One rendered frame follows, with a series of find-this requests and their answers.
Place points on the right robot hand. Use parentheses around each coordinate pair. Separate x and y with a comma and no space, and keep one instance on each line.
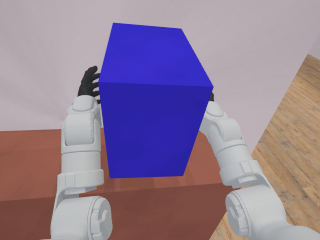
(211,97)

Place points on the left robot hand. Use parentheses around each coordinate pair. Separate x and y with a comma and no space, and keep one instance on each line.
(87,87)

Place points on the robot left forearm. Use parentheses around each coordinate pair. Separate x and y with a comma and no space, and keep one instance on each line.
(80,148)

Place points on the pedestal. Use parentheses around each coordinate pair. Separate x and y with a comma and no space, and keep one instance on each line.
(188,207)

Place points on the right robot upper arm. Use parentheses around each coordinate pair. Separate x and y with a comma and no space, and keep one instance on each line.
(256,213)

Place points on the left robot upper arm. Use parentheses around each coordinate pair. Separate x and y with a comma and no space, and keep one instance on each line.
(82,218)

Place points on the carton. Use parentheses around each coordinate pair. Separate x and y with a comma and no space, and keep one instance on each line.
(153,94)

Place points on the robot right forearm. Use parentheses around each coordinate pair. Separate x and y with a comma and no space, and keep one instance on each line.
(237,166)

